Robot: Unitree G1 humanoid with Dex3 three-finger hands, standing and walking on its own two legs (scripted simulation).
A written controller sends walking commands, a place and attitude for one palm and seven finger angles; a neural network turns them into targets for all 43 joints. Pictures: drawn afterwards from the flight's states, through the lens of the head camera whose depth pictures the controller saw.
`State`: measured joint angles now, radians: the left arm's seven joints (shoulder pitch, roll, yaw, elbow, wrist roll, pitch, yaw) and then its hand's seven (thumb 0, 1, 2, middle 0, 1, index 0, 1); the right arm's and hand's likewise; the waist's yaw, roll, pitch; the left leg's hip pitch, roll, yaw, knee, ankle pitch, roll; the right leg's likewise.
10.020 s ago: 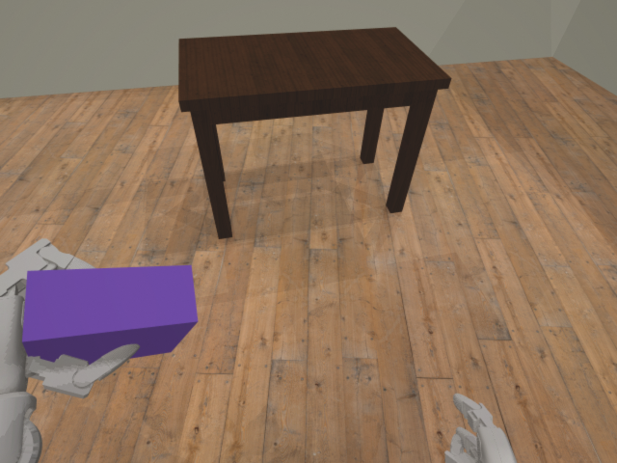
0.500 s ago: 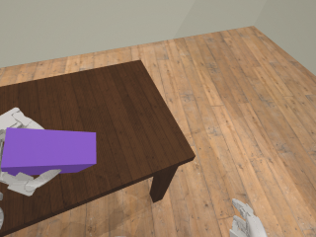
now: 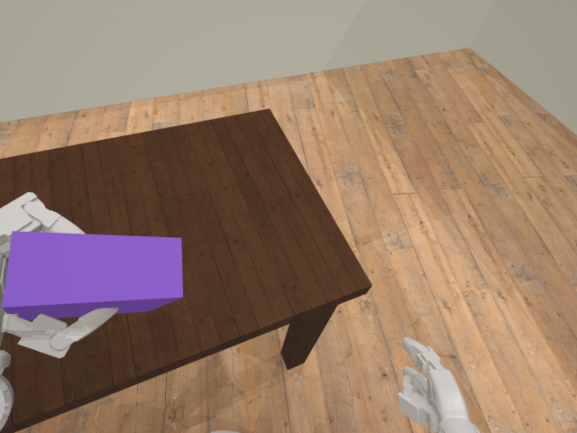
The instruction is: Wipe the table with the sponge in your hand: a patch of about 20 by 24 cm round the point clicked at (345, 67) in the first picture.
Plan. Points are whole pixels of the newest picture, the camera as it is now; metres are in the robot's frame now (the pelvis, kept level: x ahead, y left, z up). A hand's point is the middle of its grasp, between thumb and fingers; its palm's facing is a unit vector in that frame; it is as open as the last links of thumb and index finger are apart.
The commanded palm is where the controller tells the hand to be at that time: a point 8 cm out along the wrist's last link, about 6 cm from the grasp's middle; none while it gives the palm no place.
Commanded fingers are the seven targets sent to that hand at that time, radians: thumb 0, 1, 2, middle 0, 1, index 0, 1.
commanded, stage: look again from close up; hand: left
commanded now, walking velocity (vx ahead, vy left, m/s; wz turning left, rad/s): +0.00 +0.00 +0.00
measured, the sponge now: (121, 279) +0.24 +0.21 +0.12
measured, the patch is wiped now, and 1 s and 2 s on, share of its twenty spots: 0.00 0.00 0.00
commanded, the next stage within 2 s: shuffle to correct the standing spot in 0.28 s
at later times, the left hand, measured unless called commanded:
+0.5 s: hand (71, 295) +0.21 +0.23 +0.15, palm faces +0.30 -0.86 -0.42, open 9.7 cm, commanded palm +0.15 +0.27 +0.17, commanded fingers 0.00 0.10 1.30 -1.20 -1.60 -1.20 -1.60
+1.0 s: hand (147, 277) +0.23 +0.17 +0.16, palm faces +0.27 -0.88 -0.40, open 9.7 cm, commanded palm +0.17 +0.22 +0.17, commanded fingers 0.00 0.10 1.30 -1.20 -1.60 -1.20 -1.60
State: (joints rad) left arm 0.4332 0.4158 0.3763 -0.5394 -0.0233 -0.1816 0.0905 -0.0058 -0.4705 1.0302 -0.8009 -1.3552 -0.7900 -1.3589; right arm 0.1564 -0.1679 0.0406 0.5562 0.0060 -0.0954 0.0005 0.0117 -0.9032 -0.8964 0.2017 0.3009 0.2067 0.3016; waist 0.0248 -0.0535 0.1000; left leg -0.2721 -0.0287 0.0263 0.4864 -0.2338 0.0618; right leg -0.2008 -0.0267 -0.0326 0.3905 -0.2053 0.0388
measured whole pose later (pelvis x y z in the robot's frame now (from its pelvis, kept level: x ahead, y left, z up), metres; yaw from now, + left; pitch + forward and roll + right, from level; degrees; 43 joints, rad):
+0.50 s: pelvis -0.01 -0.01 +0.00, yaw -1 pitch +0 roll -2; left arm 0.46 0.40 0.37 -0.49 -0.03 -0.20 0.07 -0.01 -0.47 1.03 -0.80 -1.36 -0.79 -1.36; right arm 0.21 -0.19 0.02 0.57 0.02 -0.11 -0.03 0.01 -0.90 -0.90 0.20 0.30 0.20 0.30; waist 0.00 -0.04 0.06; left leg -0.26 -0.01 0.03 0.46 -0.20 0.05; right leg -0.20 -0.01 -0.03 0.37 -0.18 0.02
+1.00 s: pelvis +0.00 -0.06 +0.00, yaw -1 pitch +1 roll -2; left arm 0.47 0.40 0.35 -0.52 -0.08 -0.13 0.07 -0.01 -0.47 1.03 -0.80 -1.36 -0.79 -1.36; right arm 0.20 -0.19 0.01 0.56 0.03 -0.08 -0.03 0.01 -0.90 -0.90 0.20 0.30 0.21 0.30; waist -0.02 -0.01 0.04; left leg -0.26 0.07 0.00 0.50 -0.25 -0.02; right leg -0.19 0.07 -0.05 0.40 -0.22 -0.05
